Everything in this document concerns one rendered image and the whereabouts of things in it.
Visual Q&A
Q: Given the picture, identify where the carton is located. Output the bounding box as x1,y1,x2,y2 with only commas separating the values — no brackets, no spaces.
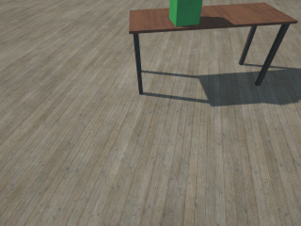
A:
169,0,203,27

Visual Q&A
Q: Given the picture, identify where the table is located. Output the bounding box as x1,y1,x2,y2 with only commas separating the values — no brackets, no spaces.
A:
129,2,298,95

